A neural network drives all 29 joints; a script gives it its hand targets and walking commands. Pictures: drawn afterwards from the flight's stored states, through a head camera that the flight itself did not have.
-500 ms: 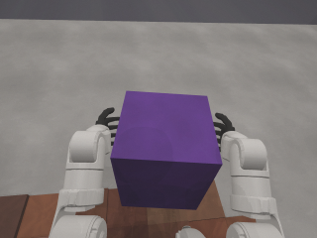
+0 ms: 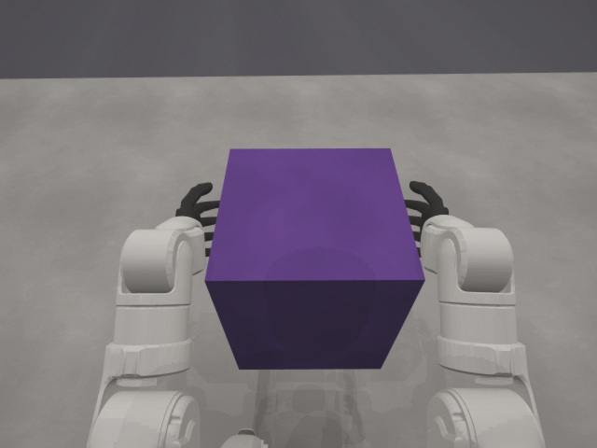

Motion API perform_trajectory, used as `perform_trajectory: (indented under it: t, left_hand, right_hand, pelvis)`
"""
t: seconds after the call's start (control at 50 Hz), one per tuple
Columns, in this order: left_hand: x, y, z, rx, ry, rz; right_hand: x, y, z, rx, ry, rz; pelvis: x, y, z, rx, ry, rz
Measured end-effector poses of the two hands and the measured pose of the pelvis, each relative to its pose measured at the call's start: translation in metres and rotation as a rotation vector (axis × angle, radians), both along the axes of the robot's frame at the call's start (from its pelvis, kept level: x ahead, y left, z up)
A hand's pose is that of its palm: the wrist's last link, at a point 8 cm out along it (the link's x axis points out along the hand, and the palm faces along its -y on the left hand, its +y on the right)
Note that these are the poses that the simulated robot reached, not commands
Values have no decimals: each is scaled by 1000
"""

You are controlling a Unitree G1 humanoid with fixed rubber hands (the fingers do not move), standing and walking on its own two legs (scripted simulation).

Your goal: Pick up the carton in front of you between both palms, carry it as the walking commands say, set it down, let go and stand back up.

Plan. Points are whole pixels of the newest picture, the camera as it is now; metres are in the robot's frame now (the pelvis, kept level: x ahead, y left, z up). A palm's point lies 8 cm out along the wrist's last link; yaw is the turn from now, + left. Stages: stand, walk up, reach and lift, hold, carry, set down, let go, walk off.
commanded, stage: carry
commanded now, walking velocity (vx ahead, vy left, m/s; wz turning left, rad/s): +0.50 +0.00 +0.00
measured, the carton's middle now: (310, 265) +0.37 +0.02 +0.06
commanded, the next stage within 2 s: none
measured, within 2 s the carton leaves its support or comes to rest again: neither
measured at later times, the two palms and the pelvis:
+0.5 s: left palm (233, 114) +0.72 +0.19 +0.07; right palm (383, 120) +0.70 -0.11 +0.08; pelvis +0.33 +0.05 -0.05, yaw -1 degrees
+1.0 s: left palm (253, 59) +1.00 +0.19 +0.06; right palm (369, 59) +1.02 -0.11 +0.06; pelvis +0.66 +0.02 -0.04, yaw +1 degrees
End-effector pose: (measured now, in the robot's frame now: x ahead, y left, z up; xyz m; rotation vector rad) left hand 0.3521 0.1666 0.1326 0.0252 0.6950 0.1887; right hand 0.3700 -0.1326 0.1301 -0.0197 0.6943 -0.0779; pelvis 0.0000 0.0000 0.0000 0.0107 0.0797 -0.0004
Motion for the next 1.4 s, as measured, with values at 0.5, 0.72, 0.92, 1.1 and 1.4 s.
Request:
perform_trajectory:
  t: [0.5, 0.72, 0.92, 1.1, 1.4]
  left_hand:
    - [370, 21, -59, -95, 93, -67]
    - [513, 4, -88, -69, 16, -45]
    - [603, 16, -93, -27, 72, 28]
    - [712, 28, -46, -22, -35, 16]
    - [843, 45, -86, -44, 101, -86]
  right_hand:
    - [333, 21, -50, -2, 93, -148]
    - [484, 4, -87, 18, 18, -116]
    - [607, 17, -92, 11, 75, -5]
    - [708, 28, -51, 26, -32, -20]
    - [811, 45, -80, -41, 101, -88]
  pelvis:
    - [334, 52, -48, -43, 22, -14]
    - [501, 32, -67, -13, 6, 13]
    - [612, 17, -47, 5, 11, 22]
    - [715, 34, -38, 16, 14, 10]
    - [835, 67, -45, -27, -10, -28]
